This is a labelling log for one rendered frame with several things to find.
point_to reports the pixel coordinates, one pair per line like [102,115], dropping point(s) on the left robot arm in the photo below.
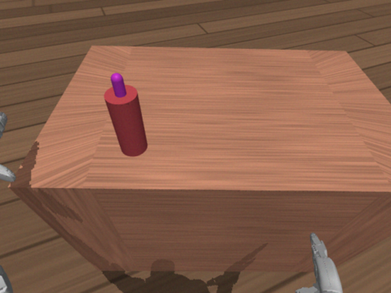
[5,285]

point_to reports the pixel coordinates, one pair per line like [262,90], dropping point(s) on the bottle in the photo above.
[125,112]

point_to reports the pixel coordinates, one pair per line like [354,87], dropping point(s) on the right robot hand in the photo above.
[327,278]

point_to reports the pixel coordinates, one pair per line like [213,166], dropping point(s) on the left robot hand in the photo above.
[5,173]

